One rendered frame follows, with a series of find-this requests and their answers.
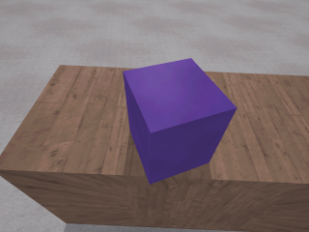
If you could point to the carton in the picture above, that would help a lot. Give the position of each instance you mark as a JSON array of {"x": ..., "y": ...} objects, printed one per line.
[{"x": 176, "y": 115}]

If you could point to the pedestal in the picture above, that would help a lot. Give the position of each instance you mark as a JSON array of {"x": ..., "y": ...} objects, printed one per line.
[{"x": 74, "y": 154}]

